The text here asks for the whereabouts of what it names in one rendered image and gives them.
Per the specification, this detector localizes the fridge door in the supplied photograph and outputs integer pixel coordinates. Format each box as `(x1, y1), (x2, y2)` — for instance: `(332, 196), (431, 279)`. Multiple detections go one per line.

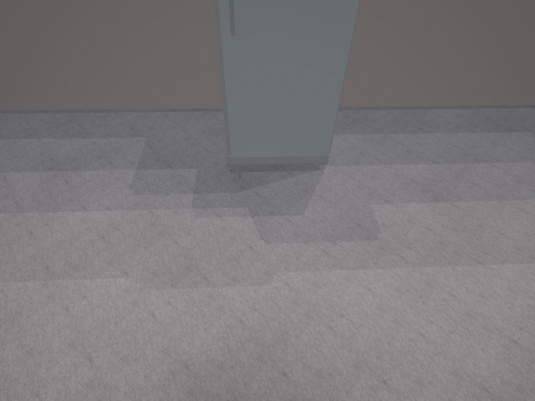
(218, 0), (359, 158)

